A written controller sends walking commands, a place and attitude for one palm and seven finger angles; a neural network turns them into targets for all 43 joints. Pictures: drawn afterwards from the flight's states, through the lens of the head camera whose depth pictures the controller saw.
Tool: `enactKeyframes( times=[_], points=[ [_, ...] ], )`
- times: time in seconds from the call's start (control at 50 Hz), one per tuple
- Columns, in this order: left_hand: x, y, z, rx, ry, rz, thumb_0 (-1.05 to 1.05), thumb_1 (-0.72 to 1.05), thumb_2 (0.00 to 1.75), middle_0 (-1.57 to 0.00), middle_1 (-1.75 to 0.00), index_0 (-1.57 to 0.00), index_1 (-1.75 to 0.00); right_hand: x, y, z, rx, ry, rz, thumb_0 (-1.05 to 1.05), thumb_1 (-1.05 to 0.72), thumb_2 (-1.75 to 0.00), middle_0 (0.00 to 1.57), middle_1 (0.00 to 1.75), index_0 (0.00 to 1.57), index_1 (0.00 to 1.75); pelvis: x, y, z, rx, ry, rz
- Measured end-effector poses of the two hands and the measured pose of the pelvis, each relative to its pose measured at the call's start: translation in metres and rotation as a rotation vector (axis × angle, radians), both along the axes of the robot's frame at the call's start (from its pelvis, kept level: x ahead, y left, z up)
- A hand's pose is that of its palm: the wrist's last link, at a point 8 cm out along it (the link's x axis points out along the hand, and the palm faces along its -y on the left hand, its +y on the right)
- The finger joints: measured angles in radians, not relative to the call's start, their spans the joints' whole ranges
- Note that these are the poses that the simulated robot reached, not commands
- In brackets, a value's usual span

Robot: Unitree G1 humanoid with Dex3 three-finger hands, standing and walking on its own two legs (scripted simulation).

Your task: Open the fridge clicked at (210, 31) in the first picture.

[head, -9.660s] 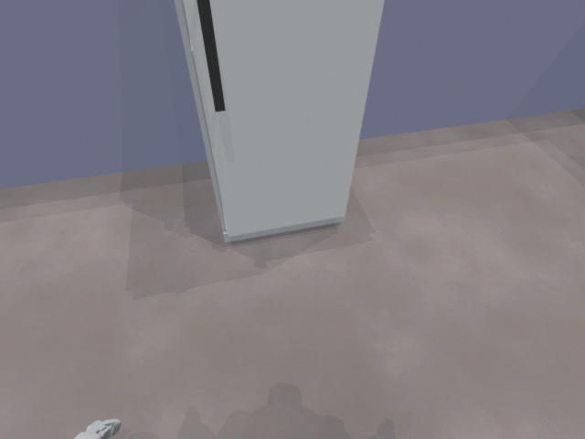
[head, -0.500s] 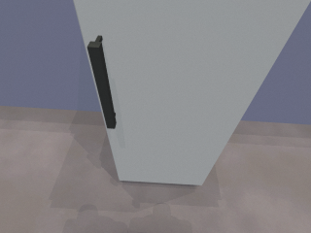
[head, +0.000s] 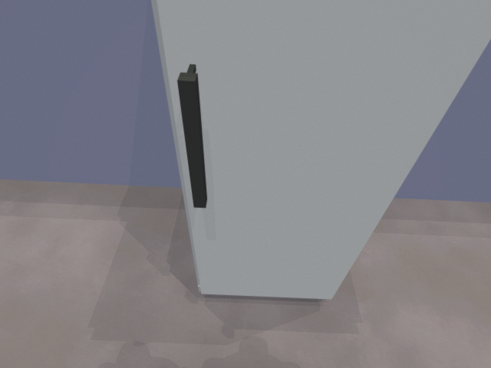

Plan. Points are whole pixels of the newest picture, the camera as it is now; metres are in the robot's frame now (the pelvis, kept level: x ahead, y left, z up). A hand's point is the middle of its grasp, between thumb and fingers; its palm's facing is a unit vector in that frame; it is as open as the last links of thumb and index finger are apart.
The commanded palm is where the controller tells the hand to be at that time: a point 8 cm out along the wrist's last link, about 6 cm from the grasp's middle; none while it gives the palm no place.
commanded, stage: come to a stop and stand still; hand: left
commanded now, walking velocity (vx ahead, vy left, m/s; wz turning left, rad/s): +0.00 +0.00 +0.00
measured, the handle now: (196, 145) +0.50 +0.13 +0.10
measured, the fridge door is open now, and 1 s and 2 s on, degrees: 0 0 0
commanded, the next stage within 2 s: look again from close up in 0.34 s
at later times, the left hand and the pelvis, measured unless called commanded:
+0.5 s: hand out of the picture -0.06 +0.22 -0.16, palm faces +0.03 -0.96 -0.26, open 7.4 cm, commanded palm none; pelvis -0.02 +0.01 +0.01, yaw +1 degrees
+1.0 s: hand out of the picture -0.02 +0.23 -0.16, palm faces +0.00 -0.96 -0.29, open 7.4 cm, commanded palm none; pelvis -0.01 +0.00 +0.01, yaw +1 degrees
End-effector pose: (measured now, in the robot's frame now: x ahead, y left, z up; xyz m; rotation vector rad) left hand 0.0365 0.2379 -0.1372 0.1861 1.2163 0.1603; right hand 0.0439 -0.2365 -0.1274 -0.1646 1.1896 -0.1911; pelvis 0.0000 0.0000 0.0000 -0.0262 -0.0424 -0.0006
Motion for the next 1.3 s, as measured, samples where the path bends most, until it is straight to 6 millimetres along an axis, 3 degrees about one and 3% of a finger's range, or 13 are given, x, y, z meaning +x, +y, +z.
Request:
enactKeyframes(
  times=[0.3, 0.48, 1.06, 1.3],
  points=[
    [-0.083, 0.026, 0.006, 0.039, 0.169, 0.038, 0.0, 0.91, 0.9, -0.2, -0.3, -0.2, -0.3, -0.018, -0.012, 0.005, -0.028, 0.039, 0.013, 0.01, -0.91, -0.9, 0.2, 0.3, 0.2, 0.3, -0.017, 0.007, 0.004, 0.002, 0.004, 0.003],
    [-0.099, 0.026, 0.007, 0.034, 0.195, 0.054, 0.0, 0.91, 0.9, -0.2, -0.3, -0.2, -0.3, -0.031, -0.021, 0.006, -0.049, 0.092, 0.019, 0.01, -0.91, -0.9, 0.2, 0.3, 0.2, 0.3, -0.02, 0.008, 0.006, 0.006, 0.005, 0.019],
    [-0.052, 0.034, 0.014, 0.067, 0.136, 0.012, 0.0, 0.91, 0.9, -0.2, -0.3, -0.2, -0.3, -0.015, -0.033, 0.008, -0.052, 0.097, 0.024, 0.01, -0.91, -0.9, 0.21, 0.3, 0.2, 0.3, -0.011, 0.003, 0.01, 0.013, 0.011, 0.02],
    [-0.025, 0.032, 0.019, 0.083, 0.133, -0.005, 0.0, 0.9, 0.9, -0.2, -0.3, -0.2, -0.3, 0.008, -0.047, 0.011, -0.064, 0.096, 0.036, 0.01, -0.91, -0.9, 0.2, 0.3, 0.2, 0.3, 0.006, -0.005, 0.012, 0.018, 0.016, 0.019]
  ],
)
